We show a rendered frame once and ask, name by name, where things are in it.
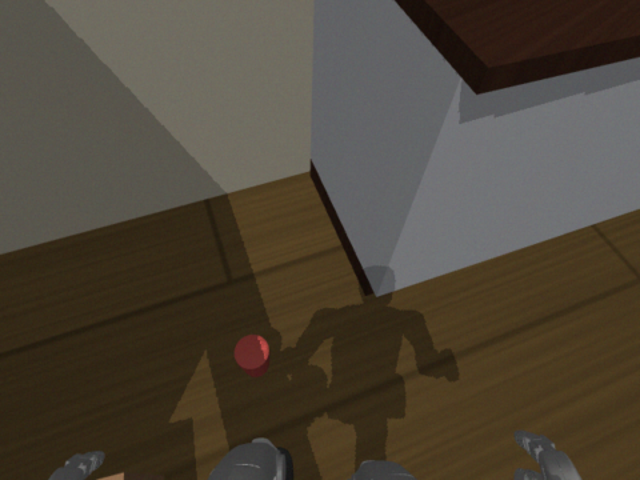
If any left robot hand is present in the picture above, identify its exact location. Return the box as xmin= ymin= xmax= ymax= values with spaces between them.
xmin=48 ymin=451 xmax=105 ymax=480

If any left robot foot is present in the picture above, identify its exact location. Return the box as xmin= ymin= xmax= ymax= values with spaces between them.
xmin=277 ymin=447 xmax=293 ymax=480

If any right robot hand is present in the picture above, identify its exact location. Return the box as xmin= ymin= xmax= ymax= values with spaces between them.
xmin=514 ymin=430 xmax=582 ymax=480

